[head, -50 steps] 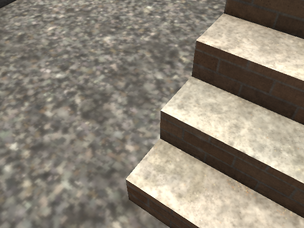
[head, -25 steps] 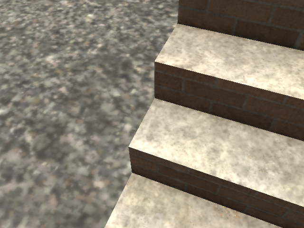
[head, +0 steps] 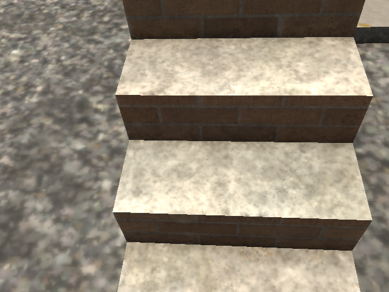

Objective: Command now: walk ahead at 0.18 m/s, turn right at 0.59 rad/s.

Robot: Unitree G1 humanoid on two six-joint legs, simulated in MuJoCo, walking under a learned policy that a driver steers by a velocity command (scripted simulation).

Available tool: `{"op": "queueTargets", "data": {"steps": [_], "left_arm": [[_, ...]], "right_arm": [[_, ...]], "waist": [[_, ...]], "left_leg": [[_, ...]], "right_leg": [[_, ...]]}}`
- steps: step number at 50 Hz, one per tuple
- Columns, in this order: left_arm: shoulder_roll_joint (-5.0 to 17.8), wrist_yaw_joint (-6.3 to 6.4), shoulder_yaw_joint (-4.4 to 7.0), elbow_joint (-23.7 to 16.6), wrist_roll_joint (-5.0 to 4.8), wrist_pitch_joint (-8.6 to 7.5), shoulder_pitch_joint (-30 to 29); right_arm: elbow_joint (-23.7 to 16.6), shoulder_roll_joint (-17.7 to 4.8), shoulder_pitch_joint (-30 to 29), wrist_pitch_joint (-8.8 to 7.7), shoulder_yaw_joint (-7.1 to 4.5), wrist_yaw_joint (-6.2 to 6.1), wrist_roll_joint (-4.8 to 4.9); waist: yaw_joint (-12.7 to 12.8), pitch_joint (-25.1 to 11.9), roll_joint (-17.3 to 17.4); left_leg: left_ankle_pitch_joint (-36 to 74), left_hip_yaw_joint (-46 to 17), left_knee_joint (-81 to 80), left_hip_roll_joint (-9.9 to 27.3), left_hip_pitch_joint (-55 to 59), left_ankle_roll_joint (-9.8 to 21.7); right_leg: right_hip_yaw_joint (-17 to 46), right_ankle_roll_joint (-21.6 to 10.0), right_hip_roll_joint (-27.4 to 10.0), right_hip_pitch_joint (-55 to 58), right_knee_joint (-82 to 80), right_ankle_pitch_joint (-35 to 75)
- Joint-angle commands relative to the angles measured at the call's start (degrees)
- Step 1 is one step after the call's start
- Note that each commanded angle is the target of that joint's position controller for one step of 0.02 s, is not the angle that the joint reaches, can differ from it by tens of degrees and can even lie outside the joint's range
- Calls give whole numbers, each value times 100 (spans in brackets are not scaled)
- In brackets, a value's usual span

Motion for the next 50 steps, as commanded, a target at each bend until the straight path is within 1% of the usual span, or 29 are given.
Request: {"op": "queueTargets", "data": {"steps": [1,3,7,8,9,10,11,12,13,14,15,18,22,27,28,30,31,32,33,34,35,37,39,41,44,45,46,48,50], "left_arm": [[693,-34,91,-379,-22,-115,-164],[772,-52,90,-286,-43,-161,20],[866,-28,84,-233,-27,-97,-73],[879,-21,85,-213,-70,-91,-126],[848,-33,77,-275,-141,-91,-315],[686,-14,57,-344,-213,-107,-419],[368,-26,-20,-473,-257,-156,-558],[137,-12,-95,-638,-227,-212,-419],[625,3,-22,-651,-60,-197,-483],[816,-18,118,-606,47,-212,-588],[774,-83,151,-572,97,-208,-510],[516,-288,148,-491,95,-208,-354],[235,-321,107,-699,51,-193,-718],[77,-295,27,-1016,55,-134,-947],[56,-262,7,-1054,100,-169,-901],[124,-206,54,-990,120,-228,-384],[11,-170,51,-902,149,-280,18],[-27,-37,81,-907,133,-335,284],[533,57,171,-1038,232,-400,475],[1237,148,368,-966,148,-349,777],[770,180,261,-951,81,-321,769],[246,213,3,-1162,103,-285,-8],[-12,276,-182,-1333,92,-398,-402],[-189,280,-291,-1432,114,-507,-642],[-305,326,-330,-1475,13,-506,-413],[-258,361,-300,-1418,9,-468,-207],[-23,368,-203,-1233,8,-450,105],[177,412,-88,-1131,-58,-391,135],[191,415,-12,-1150,-139,-371,-80]], "right_arm": [[-337,-207,-19,-37,48,250,4],[-451,-157,-108,-72,109,233,96],[-620,-116,-28,-195,165,75,200],[-635,-109,111,-236,159,32,213],[-579,94,410,-268,192,28,207],[-516,105,618,-355,207,-11,163],[-473,-247,913,-437,141,-51,28],[-497,-778,904,-404,52,-60,-8],[-564,-805,765,-351,-21,-67,-89],[-627,-551,671,-337,5,-105,-71],[-669,-389,390,-333,64,-96,-27],[-618,-342,560,-517,41,-40,13],[-452,-293,976,-669,-12,28,17],[-478,-467,934,-684,-110,29,75],[-549,-470,789,-604,-120,6,26],[-556,-547,856,-485,-154,8,78],[-593,-615,739,-352,-178,24,176],[-661,-375,754,-286,-94,-12,303],[-1006,164,593,-253,82,-19,199],[-1414,290,651,-185,136,5,216],[-1198,128,833,-113,112,30,60],[-1118,17,975,-142,68,35,13],[-1031,-3,1244,-14,50,81,3],[-864,187,1735,105,98,76,61],[-1101,380,1017,173,216,0,186],[-1165,390,917,174,215,-29,205],[-1186,401,945,126,200,-96,183],[-1178,460,1207,44,181,-162,207],[-1167,400,1350,-40,127,-171,135]], "waist": [[13,-705,-705],[115,-764,-790],[229,-705,-1195],[155,-706,-1207],[-94,-762,-1143],[-174,-817,-669],[-285,-835,283],[-149,-642,1536],[-205,-748,1212],[-167,-387,388],[26,-6,162],[-18,54,107],[-226,-319,370],[-271,-469,836],[-227,-498,830],[-47,-969,813],[256,-1243,473],[469,-1563,299],[440,-1440,-738],[367,-1569,-1887],[402,-1498,-940],[-47,-702,-565],[-310,-533,-631],[-484,-557,-681],[2,-392,-1231],[124,-515,-1224],[180,-542,-958],[41,-690,-820],[-59,-656,-767]], "left_leg": [[110,72,-310,16,-187,-70],[-101,129,-1035,-52,89,4],[-191,219,-2731,-329,966,337],[45,184,-3263,-356,1240,411],[918,168,-4137,-329,1867,510],[1539,-22,-4611,-60,2659,519],[1544,-1047,-5040,914,3509,615],[2728,-1926,-5106,2057,3754,1006],[1575,-2213,-5102,2489,3030,1611],[147,-2045,-5367,2278,2494,1670],[-234,-1663,-5462,1974,2109,1499],[1069,-495,-5365,1452,2137,1198],[2937,77,-4961,1495,2674,1262],[3294,583,-4686,1561,2350,1149],[3985,615,-4418,1593,2463,1203],[5042,736,-3499,1609,2752,1130],[4911,956,-2579,1493,2640,958],[4382,1127,-1641,1192,1883,646],[1321,1104,-361,805,238,292],[-557,479,545,116,-1077,137],[-507,-28,1263,422,-949,97],[-199,-100,1211,505,-699,91],[384,-17,872,369,313,33],[618,28,176,145,1317,68],[523,205,-1676,-25,1492,142],[268,208,-2099,-87,1381,180],[1,296,-2490,-208,1233,266],[275,326,-3324,-270,1321,425],[997,17,-3693,-203,1626,555]], "right_leg": [[1232,-902,-1150,1047,-948,3759],[1218,-877,-1144,1258,-772,4280],[1646,-892,-1205,941,-726,3521],[1793,-853,-1191,858,-694,3309],[1773,-733,-1074,563,-518,3039],[1748,-486,-868,59,-259,2283],[1319,-207,-411,-957,675,1003],[389,0,372,-2074,1518,-1249],[210,46,-31,-1922,2805,-1660],[346,101,-232,-2072,3611,-1286],[422,161,-309,-2218,3920,-863],[337,331,-259,-2467,4027,124],[91,479,-285,-2465,3102,198],[-474,366,-333,-1429,1478,-267],[-556,349,-318,-1321,1157,-352],[-692,181,-62,-789,608,-253],[-839,68,123,-193,-140,403],[-434,88,124,883,-713,839],[1474,7,-1191,1672,-1212,1466],[3100,-870,-2147,2055,-1304,2713],[2677,-1112,-2270,1529,-1304,1944],[1643,-749,-1608,328,-1530,821],[750,-472,-1282,-523,-1619,2040],[-99,-225,-1106,-950,-1346,3340],[-169,64,-1140,-261,-1268,4102],[12,26,-1266,242,-1083,4430],[190,-52,-1385,650,-851,4641],[275,-155,-1472,992,-331,4875],[138,-84,-1203,690,162,4440]]}}
Velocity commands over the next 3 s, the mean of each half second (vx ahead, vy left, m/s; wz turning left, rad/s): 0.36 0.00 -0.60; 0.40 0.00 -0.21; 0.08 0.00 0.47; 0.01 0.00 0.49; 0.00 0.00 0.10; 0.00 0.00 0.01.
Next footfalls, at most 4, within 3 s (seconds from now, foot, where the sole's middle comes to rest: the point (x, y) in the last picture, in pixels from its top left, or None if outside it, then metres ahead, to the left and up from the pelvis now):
0.22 left None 0.05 0.11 -0.78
0.66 right None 0.06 -0.13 -0.78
1.02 left None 0.11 0.02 -0.78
1.50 left None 0.04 0.09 -0.78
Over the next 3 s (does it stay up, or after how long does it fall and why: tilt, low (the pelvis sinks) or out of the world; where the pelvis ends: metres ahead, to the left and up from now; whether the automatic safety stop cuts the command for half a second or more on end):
stays up -0.07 0.07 0.00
